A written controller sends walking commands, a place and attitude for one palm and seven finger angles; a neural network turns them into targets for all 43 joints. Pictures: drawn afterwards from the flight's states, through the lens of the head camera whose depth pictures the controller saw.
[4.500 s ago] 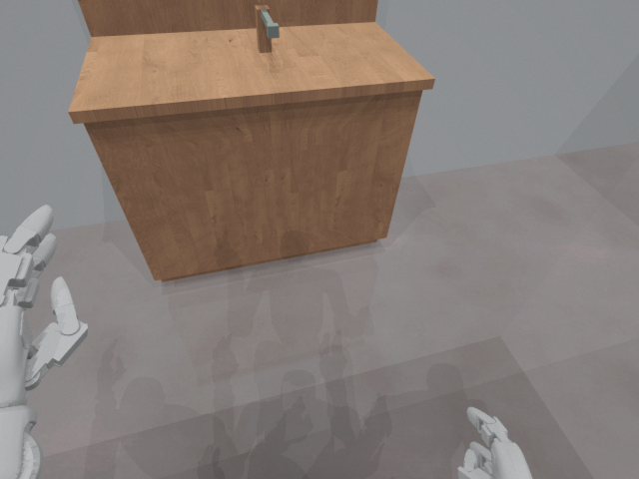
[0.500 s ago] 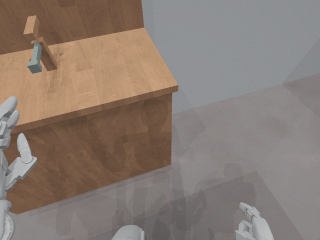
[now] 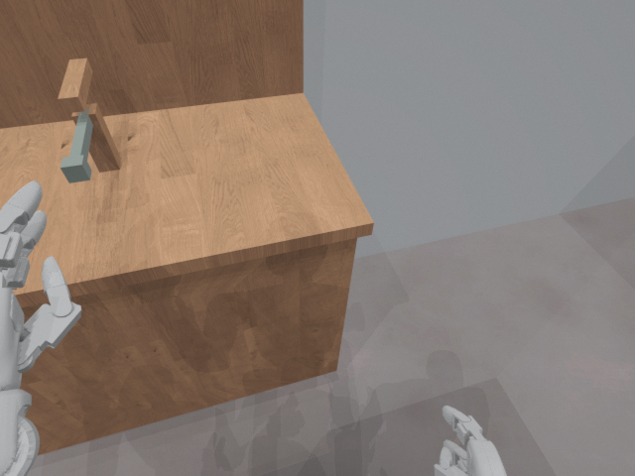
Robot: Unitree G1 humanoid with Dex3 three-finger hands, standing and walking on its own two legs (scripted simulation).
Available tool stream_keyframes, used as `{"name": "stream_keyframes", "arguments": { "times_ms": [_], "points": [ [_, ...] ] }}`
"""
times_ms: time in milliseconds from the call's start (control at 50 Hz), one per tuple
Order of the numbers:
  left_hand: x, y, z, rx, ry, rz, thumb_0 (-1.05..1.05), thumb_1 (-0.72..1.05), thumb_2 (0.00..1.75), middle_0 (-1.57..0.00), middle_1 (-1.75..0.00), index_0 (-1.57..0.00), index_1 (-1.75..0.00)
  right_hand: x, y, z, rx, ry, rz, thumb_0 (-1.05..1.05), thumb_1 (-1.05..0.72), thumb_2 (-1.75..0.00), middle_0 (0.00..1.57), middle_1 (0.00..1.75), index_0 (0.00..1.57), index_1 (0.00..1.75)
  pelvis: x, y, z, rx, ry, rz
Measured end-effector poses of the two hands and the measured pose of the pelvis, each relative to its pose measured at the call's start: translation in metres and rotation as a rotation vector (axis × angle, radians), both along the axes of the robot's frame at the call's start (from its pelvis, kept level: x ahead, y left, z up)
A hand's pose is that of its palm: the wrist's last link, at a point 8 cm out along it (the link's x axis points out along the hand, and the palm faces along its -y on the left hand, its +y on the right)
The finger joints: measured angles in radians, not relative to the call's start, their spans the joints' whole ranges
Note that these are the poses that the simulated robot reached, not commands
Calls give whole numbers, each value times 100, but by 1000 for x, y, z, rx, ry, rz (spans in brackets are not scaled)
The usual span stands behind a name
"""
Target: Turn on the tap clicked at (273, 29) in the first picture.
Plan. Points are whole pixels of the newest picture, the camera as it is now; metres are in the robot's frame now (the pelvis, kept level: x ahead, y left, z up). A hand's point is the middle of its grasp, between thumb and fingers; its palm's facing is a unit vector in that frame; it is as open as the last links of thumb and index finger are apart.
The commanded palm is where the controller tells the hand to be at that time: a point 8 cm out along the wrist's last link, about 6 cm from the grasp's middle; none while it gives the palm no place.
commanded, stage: come to a stop and stand still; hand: left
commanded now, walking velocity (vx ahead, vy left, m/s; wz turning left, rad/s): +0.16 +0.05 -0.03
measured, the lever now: (76, 169) +0.48 +0.38 +0.12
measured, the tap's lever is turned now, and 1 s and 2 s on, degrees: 0 0 0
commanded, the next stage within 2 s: look again from close up in 1.10 s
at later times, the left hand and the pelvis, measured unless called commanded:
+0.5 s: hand (86, 284) +0.24 +0.23 +0.18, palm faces +0.38 -0.77 -0.51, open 7.4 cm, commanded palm +0.17 +0.27 +0.18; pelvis +0.01 -0.01 +0.00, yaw +0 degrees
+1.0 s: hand out of the picture +0.20 +0.33 +0.19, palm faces +0.51 -0.81 -0.29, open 7.4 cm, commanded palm +0.14 +0.34 +0.18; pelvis -0.02 +0.06 +0.00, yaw +1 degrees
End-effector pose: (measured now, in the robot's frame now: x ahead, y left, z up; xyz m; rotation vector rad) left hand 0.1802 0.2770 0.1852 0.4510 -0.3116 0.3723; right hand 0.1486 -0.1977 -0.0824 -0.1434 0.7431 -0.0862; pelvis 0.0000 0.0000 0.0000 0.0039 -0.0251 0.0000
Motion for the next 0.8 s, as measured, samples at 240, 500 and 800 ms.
{"name": "stream_keyframes", "arguments": {
  "times_ms": [240,500,800],
  "points": [
    [24,-25,4,69,70,60,1,89,90,-21,-31,-21,-31,32,-44,-26,15,72,9,1,-90,-90,20,30,21,30,27,-27,-3,17,3,7],
    [22,-6,17,186,-8,-50,1,89,90,-22,-31,-22,-31,32,-73,13,-205,17,-20,1,-90,-90,19,30,20,29,15,-11,-3,-4,31,8],
    [-8,50,-27,-32,46,-92,1,89,90,-21,-31,-21,-31,-15,47,7,-12,-27,62,1,-90,-90,20,30,20,29,-12,52,-3,-3,-39,-10]
  ]
}}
